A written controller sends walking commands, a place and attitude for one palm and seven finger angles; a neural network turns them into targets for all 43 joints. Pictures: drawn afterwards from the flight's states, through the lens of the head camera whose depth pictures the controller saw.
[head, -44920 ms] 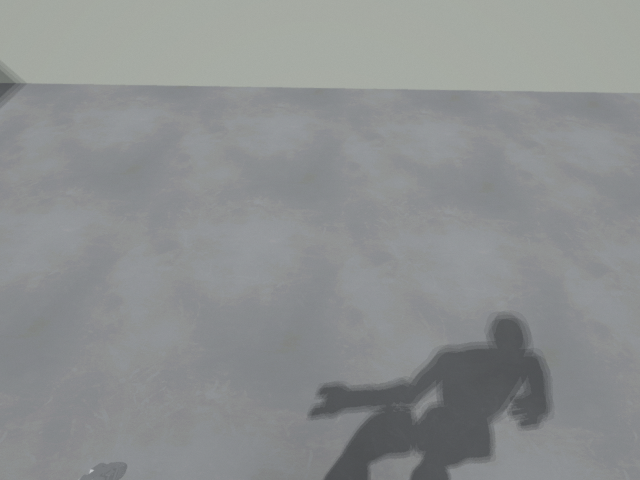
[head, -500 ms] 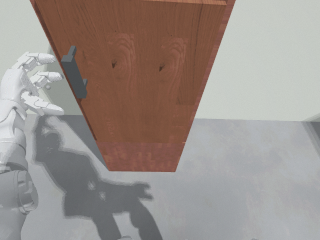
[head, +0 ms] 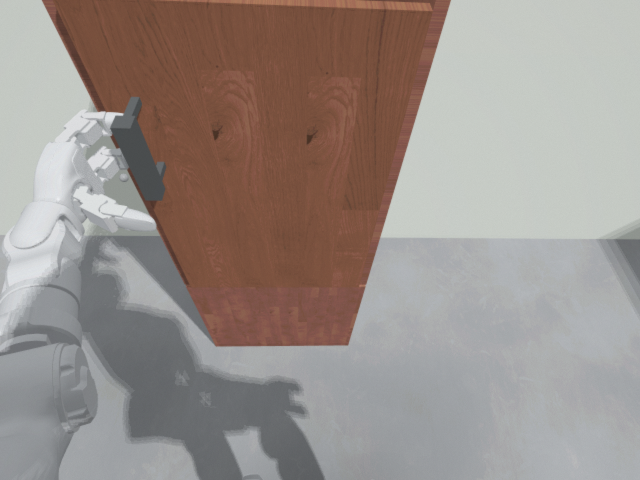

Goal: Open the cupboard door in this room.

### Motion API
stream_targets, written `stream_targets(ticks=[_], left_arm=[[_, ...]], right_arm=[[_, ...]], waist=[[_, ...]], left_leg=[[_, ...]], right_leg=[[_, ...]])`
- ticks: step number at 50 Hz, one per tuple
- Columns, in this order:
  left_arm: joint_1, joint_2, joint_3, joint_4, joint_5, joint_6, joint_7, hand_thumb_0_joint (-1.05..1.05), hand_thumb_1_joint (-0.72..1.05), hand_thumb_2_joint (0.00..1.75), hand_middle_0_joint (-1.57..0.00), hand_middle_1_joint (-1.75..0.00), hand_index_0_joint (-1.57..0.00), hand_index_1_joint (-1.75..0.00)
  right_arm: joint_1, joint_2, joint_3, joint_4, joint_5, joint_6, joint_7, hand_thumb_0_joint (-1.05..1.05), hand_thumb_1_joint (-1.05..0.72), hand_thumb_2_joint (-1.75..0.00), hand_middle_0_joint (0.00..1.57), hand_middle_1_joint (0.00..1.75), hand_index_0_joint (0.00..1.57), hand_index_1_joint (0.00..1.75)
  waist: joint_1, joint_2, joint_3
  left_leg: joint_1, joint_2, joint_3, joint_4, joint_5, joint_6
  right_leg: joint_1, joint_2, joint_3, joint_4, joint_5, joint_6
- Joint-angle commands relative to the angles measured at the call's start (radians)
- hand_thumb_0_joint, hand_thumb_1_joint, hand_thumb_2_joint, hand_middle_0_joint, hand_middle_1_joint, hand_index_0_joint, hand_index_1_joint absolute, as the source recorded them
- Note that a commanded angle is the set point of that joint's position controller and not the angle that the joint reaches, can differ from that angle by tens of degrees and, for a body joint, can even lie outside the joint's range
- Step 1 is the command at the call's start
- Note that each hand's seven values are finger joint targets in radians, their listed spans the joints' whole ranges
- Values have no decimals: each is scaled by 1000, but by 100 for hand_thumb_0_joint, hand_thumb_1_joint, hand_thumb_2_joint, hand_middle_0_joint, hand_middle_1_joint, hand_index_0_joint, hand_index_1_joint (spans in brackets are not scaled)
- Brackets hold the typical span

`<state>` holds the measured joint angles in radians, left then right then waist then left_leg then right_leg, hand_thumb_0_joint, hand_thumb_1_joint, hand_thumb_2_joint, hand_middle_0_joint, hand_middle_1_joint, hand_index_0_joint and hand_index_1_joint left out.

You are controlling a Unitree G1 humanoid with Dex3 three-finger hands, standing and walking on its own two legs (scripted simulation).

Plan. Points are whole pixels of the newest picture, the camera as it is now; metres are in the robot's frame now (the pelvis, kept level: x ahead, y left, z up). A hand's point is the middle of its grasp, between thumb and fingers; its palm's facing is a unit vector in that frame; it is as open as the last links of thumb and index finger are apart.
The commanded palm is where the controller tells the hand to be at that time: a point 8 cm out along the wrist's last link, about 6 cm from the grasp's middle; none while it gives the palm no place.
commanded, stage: slide the fingers in behind the handle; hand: left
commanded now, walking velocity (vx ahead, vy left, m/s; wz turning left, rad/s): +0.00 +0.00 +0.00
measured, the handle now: (144, 150) +0.50 +0.21 +0.12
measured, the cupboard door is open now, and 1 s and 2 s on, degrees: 0 0 0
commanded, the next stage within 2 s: close the thumb around the handle in 1.02 s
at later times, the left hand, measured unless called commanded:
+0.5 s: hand (147, 178) +0.46 +0.20 +0.12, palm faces -0.04 -1.00 +0.00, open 14.0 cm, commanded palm +0.43 +0.25 +0.12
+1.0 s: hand (151, 181) +0.45 +0.19 +0.12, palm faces -0.02 -1.00 +0.00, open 14.0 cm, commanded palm +0.43 +0.24 +0.12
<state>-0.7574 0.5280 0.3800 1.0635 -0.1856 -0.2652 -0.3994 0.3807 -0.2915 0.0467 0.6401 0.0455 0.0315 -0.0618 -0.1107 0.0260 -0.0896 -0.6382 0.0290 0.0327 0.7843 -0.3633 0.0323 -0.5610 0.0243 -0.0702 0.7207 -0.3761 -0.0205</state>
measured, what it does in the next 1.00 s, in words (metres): stands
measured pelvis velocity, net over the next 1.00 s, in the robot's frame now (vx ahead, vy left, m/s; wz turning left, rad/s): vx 0.00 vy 0.00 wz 0.00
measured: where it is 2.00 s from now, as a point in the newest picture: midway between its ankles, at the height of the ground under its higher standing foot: outside the picture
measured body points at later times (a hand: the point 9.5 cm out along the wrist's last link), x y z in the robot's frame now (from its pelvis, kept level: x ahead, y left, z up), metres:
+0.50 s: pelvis +0.00 +0.00 +0.00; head +0.06 +0.01 +0.45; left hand +0.45 +0.25 +0.12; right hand +0.06 -0.27 -0.11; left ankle +0.01 +0.10 -0.71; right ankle -0.02 -0.11 -0.71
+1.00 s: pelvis +0.00 +0.00 +0.00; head +0.06 +0.00 +0.45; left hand +0.45 +0.25 +0.12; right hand +0.05 -0.27 -0.11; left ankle +0.01 +0.10 -0.71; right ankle -0.02 -0.11 -0.71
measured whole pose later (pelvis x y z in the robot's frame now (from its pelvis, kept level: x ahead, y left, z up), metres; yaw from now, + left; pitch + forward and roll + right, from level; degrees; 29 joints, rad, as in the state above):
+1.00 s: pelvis +0.00 +0.00 +0.00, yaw +0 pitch +11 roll -2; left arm -0.71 0.43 0.32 0.99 -0.18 -0.26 -0.30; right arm 0.36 -0.28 0.03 0.65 0.04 0.03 -0.05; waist -0.10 0.03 -0.09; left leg -0.60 0.02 0.04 0.76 -0.36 0.03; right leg -0.52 0.02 -0.06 0.71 -0.38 -0.02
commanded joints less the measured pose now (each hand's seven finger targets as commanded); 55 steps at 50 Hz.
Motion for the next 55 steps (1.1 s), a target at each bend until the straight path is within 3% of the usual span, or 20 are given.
stream_targets(ticks=[1, 3, 6, 8, 14, 21, 24, 26, 29, 31, 34, 37, 40, 41, 43, 45, 47, 50, 52, 55], left_arm=[[-402, 307, 68, -235, -23, -70, 16, 0, -50, 30, -30, -120, -30, -120], [-385, 290, 62, -258, -23, -72, 18, 0, -50, 30, -30, -120, -30, -120], [-388, 281, 53, -212, -31, -60, 13, 0, -50, 30, -30, -120, -30, -120], [-411, 252, 26, -245, -29, -60, 8, 0, -50, 30, -30, -120, -30, -120], [-442, 181, -19, -265, -37, -69, 28, 0, -50, 30, -30, -120, -30, -120], [-440, 193, -2, -264, -18, -66, 71, 0, -50, 30, -30, -120, -30, -120], [-440, 137, -40, -284, -18, -69, 82, 0, -50, 30, -30, -120, -30, -120], [-390, 201, 23, -270, -14, -62, 94, 0, -50, 30, -30, -120, -30, -120], [-429, 141, -34, -277, -4, -63, 103, 0, -50, 30, -30, -120, -30, -120], [-426, 120, -44, -295, -5, -66, 109, 0, -50, 30, -30, -120, -30, -120], [-419, 143, -22, -278, -10, -69, 115, 0, -50, 30, -30, -120, -30, -120], [-410, 178, 2, -266, -8, -66, 108, 0, -50, 30, -30, -120, -30, -120], [-409, 136, -30, -286, -7, -77, 105, 0, -50, 30, -30, -120, -30, -120], [-409, 157, -12, -297, -8, -81, 106, 0, -50, 30, -30, -120, -30, -120], [-392, 126, -30, -296, -14, -74, 102, 0, -50, 30, -30, -120, -30, -120], [-372, 161, -3, -288, -18, -69, 100, 0, -50, 30, -30, -120, -30, -120], [-386, 137, -25, -272, -16, -61, 99, 0, -50, 30, -30, -120, -30, -120], [-409, 153, -21, -290, -12, -70, 102, 0, -50, 30, -30, -120, -30, -120], [-428, 121, -42, -300, -13, -78, 103, 0, -50, 30, -30, -120, -30, -120], [-432, 145, -26, -286, -14, -80, 107, 0, -50, 30, -30, -120, -30, -120]], right_arm=[[61, -163, -68, -99, -2, -28, -10, 0, -90, -90, 20, 30, 20, 30], [56, -160, -71, -105, -2, -27, -6, 0, -90, -90, 20, 30, 20, 30], [53, -161, -68, -102, 2, -21, -8, 0, -90, -90, 20, 30, 20, 30], [52, -158, -70, -104, 3, -25, -7, 0, -90, -90, 20, 30, 20, 30], [50, -154, -73, -91, 1, -34, -8, 0, -90, -90, 20, 30, 20, 30], [49, -152, -73, -82, -4, -34, -2, 0, -90, -90, 20, 30, 20, 30], [46, -146, -73, -88, -5, -35, 4, 0, -90, -90, 20, 30, 20, 30], [47, -151, -74, -92, -6, -31, 6, 0, -90, -90, 20, 30, 20, 30], [41, -143, -72, -93, -4, -29, 5, 0, -90, -90, 20, 30, 20, 30], [38, -141, -75, -92, -5, -33, 8, 0, -90, -90, 20, 30, 20, 30], [46, -146, -76, -83, -5, -33, 6, 0, -90, -90, 20, 30, 20, 30], [42, -146, -72, -85, -4, -31, 3, 0, -90, -90, 20, 30, 20, 30], [37, -141, -74, -88, -3, -35, 5, 0, -90, -90, 20, 30, 20, 30], [40, -142, -75, -85, -5, -34, 4, 0, -90, -90, 20, 30, 20, 30], [37, -141, -76, -89, -4, -37, 6, 0, -90, -90, 20, 30, 20, 30], [37, -144, -75, -88, -3, -34, 6, 0, -90, -90, 20, 30, 20, 30], [32, -141, -73, -91, -1, -32, 5, 0, -90, -90, 20, 30, 20, 30], [29, -143, -74, -89, 0, -33, 2, 0, -90, -90, 20, 30, 20, 30], [32, -140, -77, -85, -2, -37, 1, 0, -90, -90, 20, 30, 20, 30], [32, -144, -75, -79, -2, -39, 1, 0, -90, -90, 20, 30, 20, 30]], waist=[[15, 72, -370], [17, 74, -375], [3, 18, -307], [1, 89, -333], [-15, 64, -337], [-3, 64, -362], [-7, 57, -370], [18, 47, -378], [-5, 37, -333], [2, 82, -359], [-2, 15, -348], [9, 35, -350], [8, 65, -353], [11, 61, -365], [9, 47, -360], [16, 37, -357], [6, 22, -314], [5, 56, -325], [-1, 51, -338], [-1, 42, -337]], left_leg=[[295, -21, -71, -76, 333, 11], [306, -20, -66, -74, 347, 11], [248, -20, -59, -79, 304, 16], [294, -22, -61, -78, 315, 13], [332, -18, -74, -70, 337, 13], [340, -18, -81, -66, 374, 6], [354, -18, -79, -65, 390, 7], [329, -21, -74, -70, 385, 6], [319, -20, -75, -72, 363, 9], [347, -21, -72, -73, 362, 5], [329, -21, -74, -72, 360, 10], [305, -24, -66, -81, 341, 9], [336, -24, -68, -76, 358, 7], [341, -21, -72, -79, 369, 5], [344, -22, -69, -80, 370, 6], [317, -25, -63, -80, 366, 9], [294, -27, -60, -88, 328, 12], [311, -26, -63, -87, 316, 10], [334, -24, -68, -84, 323, 9], [327, -25, -70, -84, 321, 10]], right_leg=[[101, 16, 46, -75, 349, -1], [105, 18, 46, -75, 364, 0], [106, 17, 47, -83, 358, 4], [84, 16, 48, -83, 348, 0], [49, 20, 39, -81, 334, -2], [61, 17, 38, -71, 360, -2], [60, 19, 32, -70, 364, -3], [100, 18, 39, -67, 387, -3], [70, 19, 32, -71, 357, -3], [65, 19, 36, -73, 355, -4], [83, 21, 37, -77, 362, -3], [109, 15, 44, -76, 373, -2], [87, 19, 41, -77, 366, -5], [95, 17, 39, -75, 372, -5], [99, 19, 39, -78, 377, -4], [124, 16, 44, -78, 396, -3], [110, 16, 42, -86, 371, 0], [93, 15, 45, -86, 347, -3], [82, 16, 43, -87, 344, -3], [87, 16, 43, -86, 343, -3]])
